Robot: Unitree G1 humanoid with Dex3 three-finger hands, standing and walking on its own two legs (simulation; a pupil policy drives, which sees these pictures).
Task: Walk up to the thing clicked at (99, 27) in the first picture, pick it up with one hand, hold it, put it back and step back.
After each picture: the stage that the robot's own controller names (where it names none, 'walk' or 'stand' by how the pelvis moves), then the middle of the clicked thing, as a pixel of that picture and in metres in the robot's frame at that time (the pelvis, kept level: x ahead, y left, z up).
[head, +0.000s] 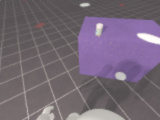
stand; (99, 30) +0.89 -0.02 +0.05
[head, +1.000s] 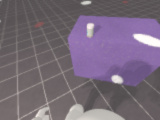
walk; (90, 30) +0.80 +0.10 +0.08
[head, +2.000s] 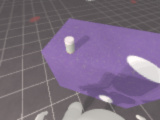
stand; (69, 45) +0.50 +0.23 +0.09
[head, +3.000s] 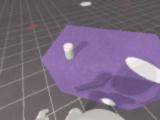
stand; (69, 51) +0.48 +0.21 +0.07
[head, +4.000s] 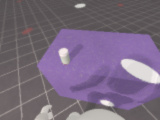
stand; (64, 56) +0.45 +0.23 +0.06
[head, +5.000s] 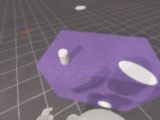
stand; (64, 57) +0.45 +0.24 +0.05
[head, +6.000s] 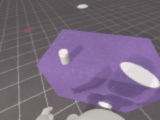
stand; (64, 57) +0.45 +0.24 +0.05
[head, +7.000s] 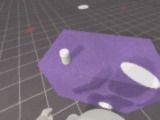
stand; (65, 57) +0.45 +0.24 +0.05
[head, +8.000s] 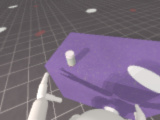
rise first; (70, 58) +0.45 +0.22 +0.06
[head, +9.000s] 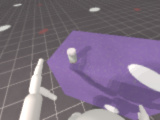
go down; (72, 55) +0.47 +0.22 +0.06
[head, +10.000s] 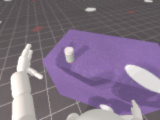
go down; (69, 55) +0.47 +0.21 +0.06
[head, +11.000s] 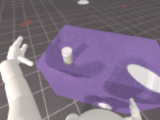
go down; (67, 56) +0.43 +0.20 +0.08
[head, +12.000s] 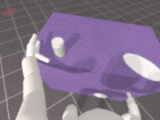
close in; (59, 48) +0.45 +0.21 +0.10
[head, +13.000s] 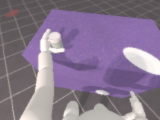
close; (56, 43) +0.48 +0.22 +0.12
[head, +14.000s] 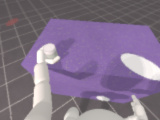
lift; (51, 54) +0.42 +0.25 +0.11
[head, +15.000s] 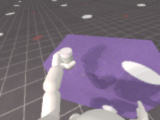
lift; (67, 59) +0.33 +0.17 +0.20
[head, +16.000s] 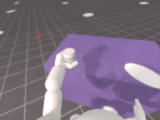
hold; (70, 59) +0.34 +0.16 +0.19
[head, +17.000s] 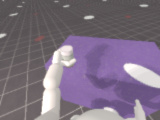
hold; (68, 57) +0.34 +0.17 +0.21
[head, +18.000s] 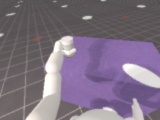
crouch; (68, 47) +0.40 +0.18 +0.24
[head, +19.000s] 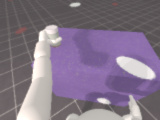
lower; (53, 36) +0.49 +0.23 +0.22
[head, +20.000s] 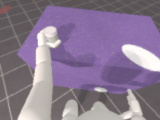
lower; (52, 38) +0.51 +0.24 +0.13
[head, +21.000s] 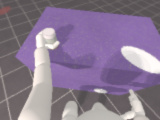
lower; (51, 39) +0.50 +0.24 +0.12
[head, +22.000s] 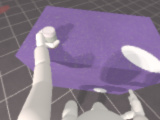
lower; (51, 38) +0.51 +0.24 +0.12
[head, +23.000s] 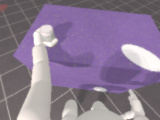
lower; (49, 36) +0.51 +0.25 +0.13
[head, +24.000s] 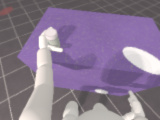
withdraw; (53, 40) +0.50 +0.24 +0.12
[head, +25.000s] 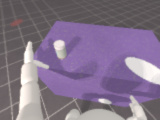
sink last; (60, 50) +0.46 +0.23 +0.10
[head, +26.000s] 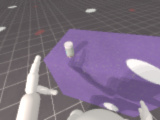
stand; (69, 49) +0.52 +0.25 +0.09
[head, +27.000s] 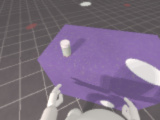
stand; (66, 48) +0.50 +0.24 +0.09
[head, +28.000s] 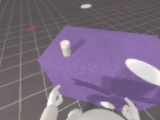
stand; (66, 49) +0.50 +0.23 +0.10
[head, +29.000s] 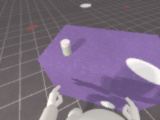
stand; (66, 48) +0.50 +0.23 +0.11
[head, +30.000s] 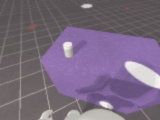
stand; (68, 50) +0.50 +0.23 +0.07
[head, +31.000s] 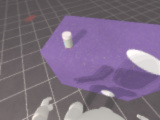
walk; (67, 40) +0.55 +0.22 +0.08
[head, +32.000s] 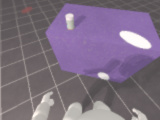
walk; (70, 22) +0.76 +0.25 +0.07
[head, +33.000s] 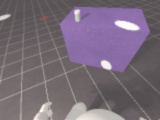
stand; (77, 15) +1.08 +0.28 +0.08
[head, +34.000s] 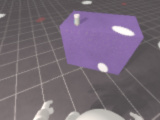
stand; (77, 19) +1.09 +0.27 +0.06
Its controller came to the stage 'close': yes
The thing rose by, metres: 0.20
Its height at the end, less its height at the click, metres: +0.00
